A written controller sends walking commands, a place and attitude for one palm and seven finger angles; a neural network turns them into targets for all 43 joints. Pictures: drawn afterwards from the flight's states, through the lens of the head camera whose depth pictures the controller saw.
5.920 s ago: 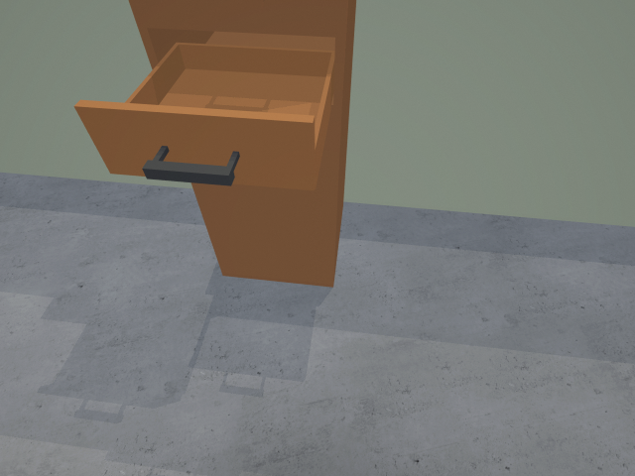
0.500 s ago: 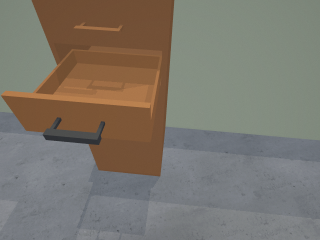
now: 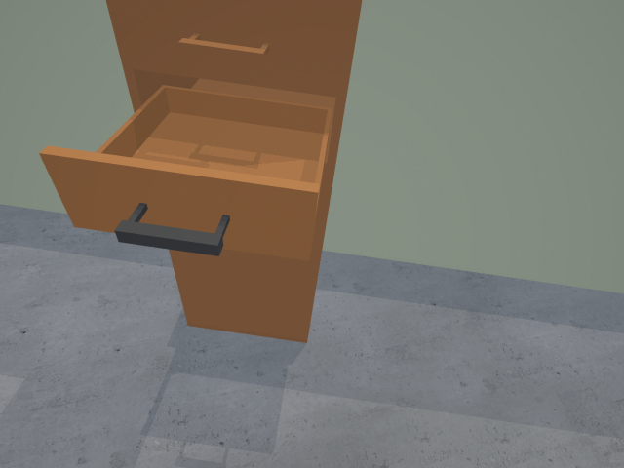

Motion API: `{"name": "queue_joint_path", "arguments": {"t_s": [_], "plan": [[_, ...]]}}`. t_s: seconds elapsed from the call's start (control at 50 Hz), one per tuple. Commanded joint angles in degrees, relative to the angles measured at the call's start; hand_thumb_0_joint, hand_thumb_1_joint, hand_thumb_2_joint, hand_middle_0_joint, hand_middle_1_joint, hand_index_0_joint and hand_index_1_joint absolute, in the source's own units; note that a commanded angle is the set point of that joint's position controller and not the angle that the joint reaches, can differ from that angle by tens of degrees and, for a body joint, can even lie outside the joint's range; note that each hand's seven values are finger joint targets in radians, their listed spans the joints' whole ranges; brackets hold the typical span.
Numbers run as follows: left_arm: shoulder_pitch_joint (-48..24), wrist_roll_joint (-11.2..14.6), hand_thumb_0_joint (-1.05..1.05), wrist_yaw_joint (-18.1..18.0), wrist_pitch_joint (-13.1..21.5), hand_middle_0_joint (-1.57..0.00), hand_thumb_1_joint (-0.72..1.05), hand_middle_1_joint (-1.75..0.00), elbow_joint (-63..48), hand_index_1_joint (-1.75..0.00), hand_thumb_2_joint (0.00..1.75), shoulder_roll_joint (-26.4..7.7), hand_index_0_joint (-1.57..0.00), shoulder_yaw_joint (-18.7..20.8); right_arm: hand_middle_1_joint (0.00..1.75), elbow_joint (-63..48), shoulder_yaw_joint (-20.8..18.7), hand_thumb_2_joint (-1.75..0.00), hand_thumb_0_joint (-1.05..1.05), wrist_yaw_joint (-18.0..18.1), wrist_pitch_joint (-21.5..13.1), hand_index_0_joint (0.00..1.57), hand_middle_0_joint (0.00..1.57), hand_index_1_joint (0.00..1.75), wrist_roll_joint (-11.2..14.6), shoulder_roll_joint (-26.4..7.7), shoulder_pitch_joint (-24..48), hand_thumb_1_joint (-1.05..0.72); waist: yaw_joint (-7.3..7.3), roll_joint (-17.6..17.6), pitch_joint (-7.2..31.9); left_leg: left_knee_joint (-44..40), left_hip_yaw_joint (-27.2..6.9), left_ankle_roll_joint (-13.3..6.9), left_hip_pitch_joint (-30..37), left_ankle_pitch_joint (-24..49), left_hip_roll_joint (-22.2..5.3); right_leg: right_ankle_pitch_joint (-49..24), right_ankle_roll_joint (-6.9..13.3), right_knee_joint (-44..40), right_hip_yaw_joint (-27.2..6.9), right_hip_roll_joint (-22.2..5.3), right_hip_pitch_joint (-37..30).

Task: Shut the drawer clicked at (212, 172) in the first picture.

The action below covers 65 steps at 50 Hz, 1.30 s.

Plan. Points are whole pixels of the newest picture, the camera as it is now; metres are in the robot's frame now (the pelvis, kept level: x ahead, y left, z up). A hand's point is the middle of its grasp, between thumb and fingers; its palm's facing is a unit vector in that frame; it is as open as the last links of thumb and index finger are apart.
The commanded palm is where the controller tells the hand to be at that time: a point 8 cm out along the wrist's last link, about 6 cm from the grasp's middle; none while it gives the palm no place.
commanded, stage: come to a stop and stand still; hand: left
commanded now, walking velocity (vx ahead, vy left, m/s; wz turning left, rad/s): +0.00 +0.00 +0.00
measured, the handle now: (176, 227) +0.41 +0.22 +0.09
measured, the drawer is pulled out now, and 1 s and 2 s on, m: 0.30 0.30 0.30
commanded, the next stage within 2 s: look again from close up in 0.36 s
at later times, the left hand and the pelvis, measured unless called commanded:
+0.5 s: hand out of the picture -0.01 +0.17 -0.16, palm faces -0.01 -0.99 -0.17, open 7.4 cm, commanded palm none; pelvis +0.00 +0.00 +0.02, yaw -1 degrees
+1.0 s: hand out of the picture +0.02 +0.15 -0.16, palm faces -0.02 -0.99 -0.17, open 7.4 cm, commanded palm none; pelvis +0.02 -0.01 +0.02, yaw -2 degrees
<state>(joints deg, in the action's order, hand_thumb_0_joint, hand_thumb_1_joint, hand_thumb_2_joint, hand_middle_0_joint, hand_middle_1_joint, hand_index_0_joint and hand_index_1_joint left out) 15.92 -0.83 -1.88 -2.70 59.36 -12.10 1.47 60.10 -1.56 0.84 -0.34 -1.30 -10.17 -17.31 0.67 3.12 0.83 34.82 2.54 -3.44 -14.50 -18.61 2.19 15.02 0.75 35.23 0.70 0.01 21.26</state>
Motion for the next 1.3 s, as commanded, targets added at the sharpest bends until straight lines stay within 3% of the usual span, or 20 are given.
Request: {"name": "queue_joint_path", "arguments": {"t_s": [0.0,0.04,0.08,0.12,0.16,0.2,0.26,0.34,0.7,0.98,1.02,1.1,1.14,1.18,1.24,1.28], "plan": [[1.7,-0.9,0.00,0.4,1.6,-0.20,0.90,-0.30,-3.8,-0.30,0.90,-3.9,-0.20,0.9,0.30,-4.0,-0.2,-0.90,0.00,1.2,-1.5,0.20,0.20,0.30,-0.3,-7.8,3.7,-0.90,-3.36,-15.8,-8.7,-28.1,-21.1,-6.2,-14.3,-11.9,-16.0,5.5,0.3,10.9,-3.5,-1.3,-2.4],[2.6,-0.8,0.00,0.6,1.5,-0.20,0.90,-0.30,-3.3,-0.30,0.90,-2.7,-0.20,0.5,0.30,-3.9,0.0,-0.90,0.00,1.3,-1.5,0.20,0.20,0.30,-0.1,-6.9,3.5,-0.90,-3.42,-9.9,-7.1,-25.8,-17.1,-6.2,-11.9,-6.9,-15.2,4.6,0.3,10.6,-3.4,-1.8,-3.7],[2.3,-0.4,0.00,0.7,2.2,-0.20,0.90,-0.30,-3.1,-0.30,0.90,-1.0,-0.20,-0.3,0.30,-3.0,0.2,-0.90,0.00,1.4,-1.7,0.20,0.20,0.30,0.0,-6.3,1.6,-0.90,-2.91,-4.4,-5.6,-22.4,-14.3,-5.7,-5.3,2.8,-14.1,4.8,0.1,1.6,-2.5,-1.8,-4.4],[2.4,0.0,0.00,0.6,3.0,-0.20,0.90,-0.30,-2.7,-0.30,0.90,-0.9,-0.20,-0.5,0.30,-1.9,0.3,-0.90,0.00,1.5,-1.7,0.20,0.20,0.30,0.3,-6.2,-1.1,-0.90,-2.26,-3.4,-4.0,-18.3,-12.3,-3.8,-2.1,7.8,-12.2,-0.5,0.2,-10.2,-3.2,-1.8,-8.5],[2.6,0.2,0.00,0.0,3.6,-0.20,0.90,-0.30,-1.8,-0.30,0.90,-2.4,-0.20,-0.7,0.30,-0.8,0.7,-0.90,0.00,1.1,-1.9,0.20,0.20,0.30,0.7,-4.7,-2.5,-0.90,-1.27,-1.5,-2.2,-16.6,-10.0,-1.0,-2.4,9.6,-9.1,-7.5,1.7,-13.7,-7.4,-4.7,-13.0],[3.1,0.3,0.00,-0.1,3.4,-0.20,0.90,-0.30,-1.5,-0.30,0.90,-3.3,-0.20,-1.0,0.30,-0.4,0.7,-0.90,0.00,0.8,-2.3,0.20,0.20,0.30,0.7,-4.8,-3.3,-0.90,-0.74,-6.2,-1.7,-18.8,-10.1,0.3,1.0,8.7,-8.4,-6.0,2.0,-12.0,-6.2,-5.4,-10.8],[2.5,0.0,0.00,0.0,3.3,-0.20,0.90,-0.30,-0.7,-0.30,0.90,-2.7,-0.20,-1.0,0.30,0.3,0.1,-0.90,0.00,0.8,-1.8,0.20,0.20,0.30,0.7,-5.7,-2.6,-0.90,-0.65,-2.0,-0.2,-19.2,-10.8,-0.3,2.4,4.5,-9.9,-3.7,0.9,-11.9,-4.5,-3.7,-10.7],[3.4,-0.1,0.00,0.1,3.3,-0.20,0.90,-0.30,0.0,-0.30,0.90,-1.9,-0.20,-1.5,0.30,0.9,0.3,-0.90,0.00,0.6,-1.4,0.20,0.20,0.30,0.7,-5.3,-2.0,-0.90,-0.67,-2.9,-4.8,-21.4,-10.4,0.0,-0.4,-3.4,-9.4,-1.5,0.9,-13.3,-5.2,-4.0,-8.3],[6.7,0.0,0.00,-0.2,4.4,-0.20,0.90,-0.30,2.5,-0.30,0.90,-2.0,-0.20,-2.2,0.30,2.3,1.0,-0.90,0.00,0.9,-1.7,0.20,0.20,0.30,1.1,-4.8,-0.6,-0.90,-0.34,-2.5,-3.7,-16.6,-6.4,0.6,5.0,9.6,-8.0,-6.9,1.0,-15.7,-7.4,-5.2,-7.6],[5.7,0.1,0.00,-0.3,4.4,-0.20,0.90,-0.30,2.1,-0.30,0.90,-3.0,-0.20,-1.9,0.30,3.0,1.3,-0.90,0.00,1.1,-1.9,0.20,0.20,0.30,1.0,-5.1,0.1,-0.90,-0.85,-2.7,-3.5,-16.0,-6.0,0.7,5.9,15.0,-8.4,-10.0,1.1,-15.4,-7.0,-5.2,-9.6],[5.7,0.1,0.00,-0.2,4.2,-0.20,0.90,-0.30,2.3,-0.30,0.90,-2.6,-0.20,-1.9,0.30,3.3,1.4,-0.90,0.00,1.0,-1.8,0.20,0.20,0.30,0.9,-4.8,-0.6,-0.90,-0.85,-3.1,-3.4,-16.1,-5.8,0.9,5.6,11.6,-8.1,-6.8,1.1,-15.4,-6.9,-5.1,-9.8],[6.6,-0.5,0.00,0.3,3.7,-0.20,0.90,-0.30,1.8,-0.30,0.90,-3.3,-0.20,-1.0,0.30,2.9,1.0,-0.90,0.00,0.4,-0.9,0.20,0.20,0.30,0.5,-5.3,-1.2,-0.90,-1.53,-1.8,-7.4,-15.2,-5.4,0.4,0.5,-3.9,-6.8,8.2,2.7,-15.5,-8.3,-5.3,-7.6],[7.3,-0.5,0.00,0.5,3.6,-0.20,0.90,-0.30,1.3,-0.30,0.90,-4.1,-0.20,-0.5,0.30,2.1,0.9,-0.90,0.00,0.2,-0.8,0.20,0.20,0.30,0.4,-5.0,-1.3,-0.90,-1.92,-1.1,-8.4,-12.7,-4.3,0.6,-2.0,-5.3,-5.5,12.2,3.8,-16.9,-10.8,-6.4,-7.6],[8.5,-0.4,0.00,0.4,3.6,-0.20,0.90,-0.30,1.2,-0.30,0.90,-5.0,-0.20,0.1,0.30,1.3,1.0,-0.90,0.00,0.0,-0.7,0.20,0.20,0.30,0.3,-4.4,-1.0,-0.90,-2.45,2.9,-10.0,-7.6,-1.9,1.2,-6.1,-3.9,-3.5,14.5,5.7,-19.3,-14.7,-9.0,-9.6],[10.5,-0.2,0.00,0.2,3.9,-0.20,0.90,-0.30,1.0,-0.30,0.90,-6.6,-0.20,1.2,0.30,0.0,0.9,-0.90,0.00,-0.1,-0.9,0.20,0.20,0.30,0.1,-3.5,-0.8,-0.90,-2.88,7.1,-9.5,1.0,0.8,2.1,-10.7,-2.7,-2.9,9.9,9.4,-21.9,-21.0,-15.2,-13.2],[10.6,-0.5,0.00,0.0,4.2,-0.20,0.90,-0.30,0.7,-0.30,0.90,-6.8,-0.20,1.7,0.30,-0.8,0.8,-0.90,0.00,-0.1,-1.3,0.20,0.20,0.30,0.1,-3.4,-1.0,-0.90,-2.58,6.0,-9.2,1.2,0.9,2.3,-11.1,-3.6,-3.8,1.8,10.7,-19.6,-20.1,-16.7,-14.3]]}}
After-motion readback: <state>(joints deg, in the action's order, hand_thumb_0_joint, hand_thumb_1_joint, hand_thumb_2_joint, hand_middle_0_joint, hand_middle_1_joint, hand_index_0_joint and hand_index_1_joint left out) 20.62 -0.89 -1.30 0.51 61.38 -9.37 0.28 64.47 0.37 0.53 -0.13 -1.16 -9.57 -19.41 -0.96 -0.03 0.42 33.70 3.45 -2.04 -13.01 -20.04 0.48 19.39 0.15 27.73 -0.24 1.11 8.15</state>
